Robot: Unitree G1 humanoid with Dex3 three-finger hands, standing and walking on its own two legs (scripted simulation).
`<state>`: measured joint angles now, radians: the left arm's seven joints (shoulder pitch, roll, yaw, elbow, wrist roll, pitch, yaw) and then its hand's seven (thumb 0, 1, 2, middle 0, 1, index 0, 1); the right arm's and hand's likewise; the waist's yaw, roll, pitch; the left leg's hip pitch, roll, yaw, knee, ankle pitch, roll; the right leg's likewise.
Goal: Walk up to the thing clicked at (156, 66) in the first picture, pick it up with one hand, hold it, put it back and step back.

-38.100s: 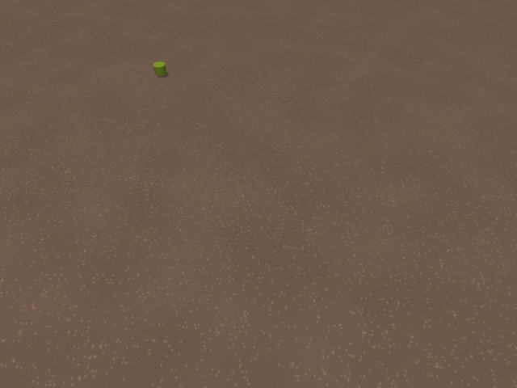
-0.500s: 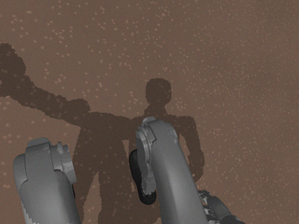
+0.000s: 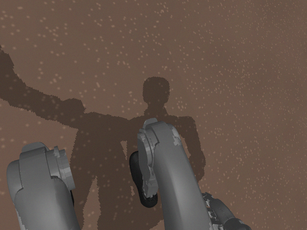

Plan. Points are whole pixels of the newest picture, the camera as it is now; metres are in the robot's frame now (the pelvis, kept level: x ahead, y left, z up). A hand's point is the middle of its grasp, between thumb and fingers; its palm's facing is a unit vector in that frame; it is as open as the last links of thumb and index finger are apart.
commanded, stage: rise first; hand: left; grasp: from above
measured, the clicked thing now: out of the picture +0.51 +0.37 -0.29
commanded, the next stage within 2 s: none
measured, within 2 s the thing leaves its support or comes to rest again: neither
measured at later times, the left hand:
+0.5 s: hand out of the picture +0.46 +0.41 -0.17, palm faces -0.45 -0.14 -0.88, open 14.2 cm
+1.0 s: hand out of the picture +0.46 +0.41 -0.17, palm faces -0.44 -0.13 -0.89, open 14.3 cm
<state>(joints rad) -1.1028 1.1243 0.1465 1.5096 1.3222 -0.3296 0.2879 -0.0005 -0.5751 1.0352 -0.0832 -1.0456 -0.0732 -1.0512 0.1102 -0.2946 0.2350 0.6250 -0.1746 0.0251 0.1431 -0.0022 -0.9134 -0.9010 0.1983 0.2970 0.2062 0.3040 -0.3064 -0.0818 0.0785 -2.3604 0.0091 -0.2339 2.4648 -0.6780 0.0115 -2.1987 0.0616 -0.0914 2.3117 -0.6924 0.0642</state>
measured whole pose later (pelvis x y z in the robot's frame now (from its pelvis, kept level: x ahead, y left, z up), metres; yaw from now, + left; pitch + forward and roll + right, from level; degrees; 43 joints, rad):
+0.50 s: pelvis +0.00 +0.00 +0.00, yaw +0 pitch +31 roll -15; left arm -1.10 1.14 0.15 1.47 1.31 -0.35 0.24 0.00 -0.58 1.04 -0.08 -1.05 -0.07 -1.06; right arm 0.11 -0.30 0.25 0.60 -0.17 0.05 0.13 0.00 -0.92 -0.90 0.20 0.30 0.21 0.30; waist -0.30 -0.08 0.09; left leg -2.36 0.01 -0.24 2.46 -0.67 0.01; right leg -2.20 0.06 -0.10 2.31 -0.68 0.06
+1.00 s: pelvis +0.00 +0.00 +0.00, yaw +0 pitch +31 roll -15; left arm -1.11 1.14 0.14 1.46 1.31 -0.33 0.23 0.00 -0.59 1.05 -0.08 -1.04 -0.07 -1.05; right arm 0.11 -0.31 0.25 0.58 -0.17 0.05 0.13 0.00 -0.91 -0.90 0.20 0.30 0.21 0.30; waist -0.31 -0.08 0.09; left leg -2.37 0.01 -0.23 2.46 -0.66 0.02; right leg -2.20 0.05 -0.10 2.31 -0.67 0.06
